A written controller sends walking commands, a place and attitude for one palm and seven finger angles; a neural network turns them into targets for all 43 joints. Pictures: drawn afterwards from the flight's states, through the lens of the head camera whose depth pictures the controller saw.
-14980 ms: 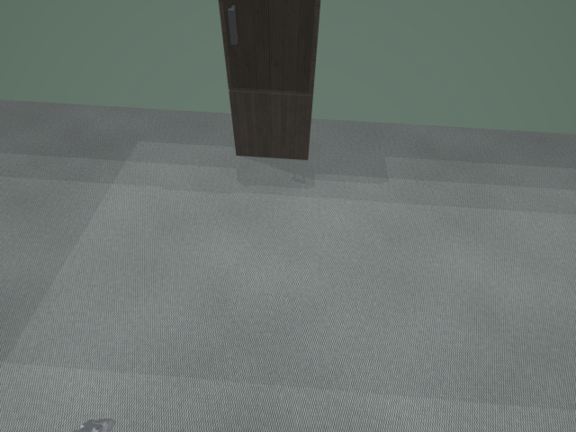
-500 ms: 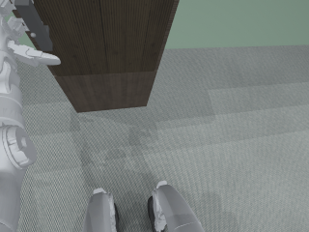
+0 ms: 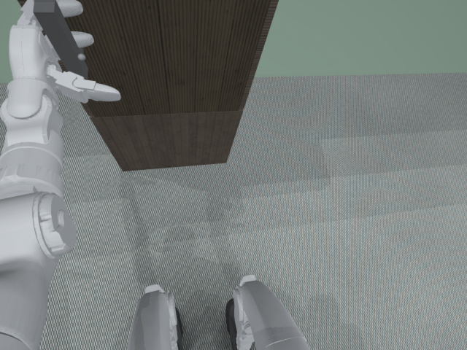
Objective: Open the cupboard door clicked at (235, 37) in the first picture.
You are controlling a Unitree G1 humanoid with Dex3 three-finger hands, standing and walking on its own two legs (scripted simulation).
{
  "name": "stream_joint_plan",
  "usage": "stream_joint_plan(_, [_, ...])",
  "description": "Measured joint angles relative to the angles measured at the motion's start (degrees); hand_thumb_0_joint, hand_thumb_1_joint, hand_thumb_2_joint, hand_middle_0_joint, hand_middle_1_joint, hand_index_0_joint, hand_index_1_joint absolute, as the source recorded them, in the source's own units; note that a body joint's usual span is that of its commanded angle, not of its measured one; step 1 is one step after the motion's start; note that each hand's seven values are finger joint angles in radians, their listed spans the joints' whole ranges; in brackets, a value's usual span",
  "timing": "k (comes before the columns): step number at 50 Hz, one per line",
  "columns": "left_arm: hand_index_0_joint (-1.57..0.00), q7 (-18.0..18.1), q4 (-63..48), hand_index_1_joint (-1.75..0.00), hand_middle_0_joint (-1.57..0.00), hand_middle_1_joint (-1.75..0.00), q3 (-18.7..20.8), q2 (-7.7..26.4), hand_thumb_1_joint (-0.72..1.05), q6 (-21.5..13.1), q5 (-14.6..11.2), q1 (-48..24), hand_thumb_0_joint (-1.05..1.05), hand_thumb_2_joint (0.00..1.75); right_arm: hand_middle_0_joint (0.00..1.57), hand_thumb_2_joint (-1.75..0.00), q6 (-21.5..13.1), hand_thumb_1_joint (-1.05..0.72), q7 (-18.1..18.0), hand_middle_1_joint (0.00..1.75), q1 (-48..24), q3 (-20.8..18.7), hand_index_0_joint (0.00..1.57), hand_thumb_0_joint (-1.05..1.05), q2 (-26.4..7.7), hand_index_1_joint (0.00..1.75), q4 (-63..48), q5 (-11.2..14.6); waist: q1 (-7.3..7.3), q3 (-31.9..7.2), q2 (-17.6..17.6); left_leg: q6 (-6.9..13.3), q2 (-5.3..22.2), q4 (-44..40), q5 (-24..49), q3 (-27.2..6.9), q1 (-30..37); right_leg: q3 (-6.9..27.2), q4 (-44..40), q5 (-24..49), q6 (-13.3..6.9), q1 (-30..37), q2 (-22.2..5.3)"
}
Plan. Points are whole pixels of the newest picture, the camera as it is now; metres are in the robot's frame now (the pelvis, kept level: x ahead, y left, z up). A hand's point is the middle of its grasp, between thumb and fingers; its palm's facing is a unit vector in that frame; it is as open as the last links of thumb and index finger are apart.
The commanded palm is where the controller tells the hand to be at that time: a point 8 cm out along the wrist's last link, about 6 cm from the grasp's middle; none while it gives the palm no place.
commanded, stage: slide the fingers in behind the handle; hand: left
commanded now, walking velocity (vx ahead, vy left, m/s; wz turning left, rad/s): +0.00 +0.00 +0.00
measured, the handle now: (65, 32) +0.61 +0.19 +0.06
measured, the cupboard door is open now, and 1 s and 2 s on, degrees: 0 1 18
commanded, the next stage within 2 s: close the thumb around the handle in 0.56 s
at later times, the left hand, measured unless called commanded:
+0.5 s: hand (83, 60) +0.56 +0.16 +0.06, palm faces +0.05 -1.00 -0.02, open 13.9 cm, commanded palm +0.54 +0.17 +0.06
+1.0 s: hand (83, 60) +0.56 +0.16 +0.06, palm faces +0.06 -1.00 -0.03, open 10.6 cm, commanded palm +0.55 +0.17 +0.06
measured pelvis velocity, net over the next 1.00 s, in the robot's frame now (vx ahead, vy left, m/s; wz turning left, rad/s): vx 0.01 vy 0.00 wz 0.03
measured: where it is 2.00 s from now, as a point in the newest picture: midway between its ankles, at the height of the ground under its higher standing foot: (207, 347)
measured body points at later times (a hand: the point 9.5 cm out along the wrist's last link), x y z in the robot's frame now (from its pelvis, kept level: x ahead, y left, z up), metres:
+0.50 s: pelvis +0.01 +0.00 +0.01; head +0.19 +0.03 +0.42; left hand +0.55 +0.22 +0.06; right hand -0.01 -0.26 -0.10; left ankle +0.03 +0.10 -0.62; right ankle +0.01 -0.11 -0.62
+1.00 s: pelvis +0.01 +0.00 +0.01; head +0.19 +0.03 +0.42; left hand +0.55 +0.22 +0.06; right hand +0.00 -0.26 -0.10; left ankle +0.03 +0.10 -0.62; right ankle +0.01 -0.11 -0.62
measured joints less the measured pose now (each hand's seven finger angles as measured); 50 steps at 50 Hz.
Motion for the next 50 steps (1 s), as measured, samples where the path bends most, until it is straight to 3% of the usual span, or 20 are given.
stream_joint_plan(10, [-0.3, 2.93, 0.64, -1.21, -0.3, -1.2, -2.01, -1.3, -0.5, -0.24, -0.53, -1.13, -0.01, 0.3, 0.2, -0.9, -0.11, -0.91, 0.43, 0.3, 0.08, -0.41, 0.2, 0.0, 0.39, 0.3, 0.91, -0.5, 0.41, -0.05, 0.0, -0.09, -0.55, 0.03, 0.14, -0.45, -0.38, -0.45, 0.19, -0.26, -0.08, -0.14, -0.47])
stream_joint_plan(37, [-0.31, 4.6, -0.73, -1.21, -0.3, -1.2, -4.43, -5.15, -0.48, -3.12, -1.96, 2.91, -0.01, 0.31, 0.2, -0.9, 0.6, -0.91, 1.04, 0.3, -0.52, -1.62, 0.2, 0.0, 0.35, 0.3, 1.95, -0.76, 1.83, -0.46, -0.05, -0.07, -1.17, -2.18, -0.19, -0.49, 3.12, -0.41, -2.05, -0.71, 0.1, 3.52, -0.87])
stream_joint_plan(43, [-0.32, 5.11, -0.53, -1.22, -0.31, -1.22, -5.26, -5.47, -0.32, -3.16, -2.05, 2.44, -0.01, 0.37, 0.2, -0.9, 0.72, -0.91, 1.05, 0.3, -0.72, -1.73, 0.2, 0.0, 0.53, 0.3, 2.13, -0.91, 2.1, -0.55, 0.03, -0.11, -1.39, -2.0, -0.18, -0.71, 2.78, -0.62, -1.82, -0.86, 0.08, 3.29, -1.04])
stream_joint_plan(50, [-0.34, 5.26, 0.45, -1.26, -0.34, -1.25, -5.54, -5.38, 0.0, -3.42, -1.92, 1.43, -0.01, 0.51, 0.2, -0.9, 0.72, -0.91, 1.0, 0.3, -0.95, -1.57, 0.2, 0.0, 0.59, 0.3, 2.44, -0.94, 2.14, -0.53, -0.04, -0.16, -1.48, -1.67, -0.13, -0.98, 2.29, -0.87, -1.5, -0.92, 0.0, 2.91, -1.1])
